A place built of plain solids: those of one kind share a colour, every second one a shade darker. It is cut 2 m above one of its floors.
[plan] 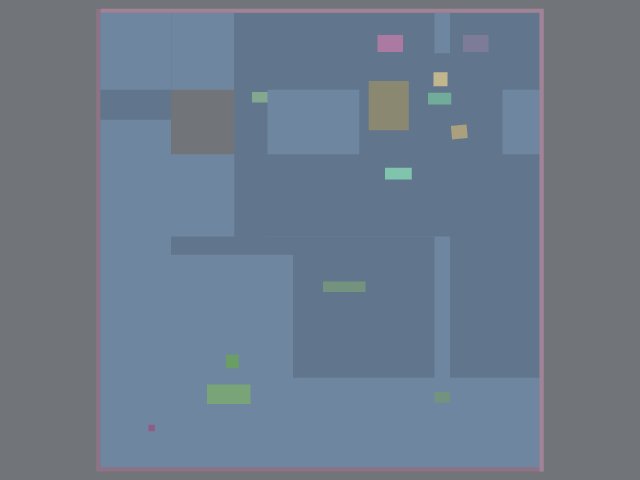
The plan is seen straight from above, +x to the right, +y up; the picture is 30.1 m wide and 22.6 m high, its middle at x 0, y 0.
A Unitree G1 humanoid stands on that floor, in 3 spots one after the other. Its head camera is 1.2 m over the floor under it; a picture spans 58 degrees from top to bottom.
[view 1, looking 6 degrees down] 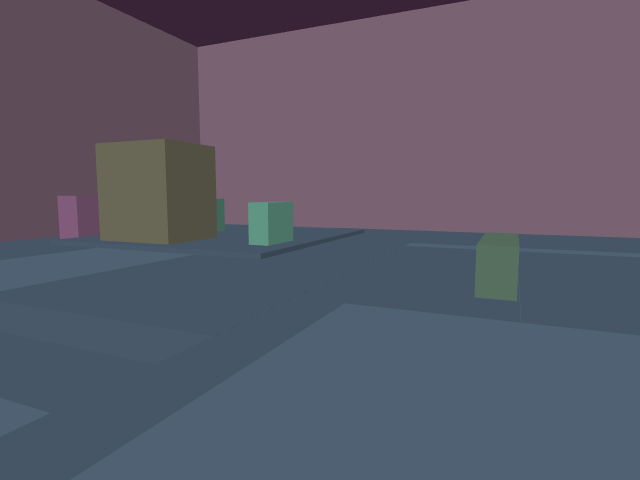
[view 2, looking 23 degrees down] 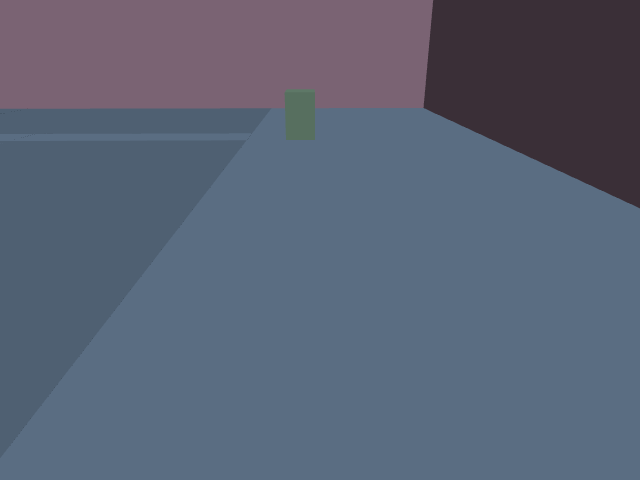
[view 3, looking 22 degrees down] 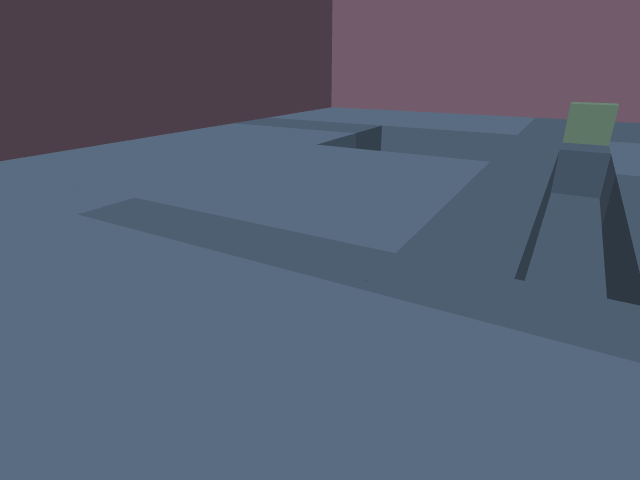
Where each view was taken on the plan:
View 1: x -5.67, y -2.36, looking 24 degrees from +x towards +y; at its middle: floor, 11.55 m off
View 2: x -2.11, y -7.61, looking -1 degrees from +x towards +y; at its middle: floor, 3.38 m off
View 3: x -3.04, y -2.73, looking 120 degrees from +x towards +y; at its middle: floor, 3.53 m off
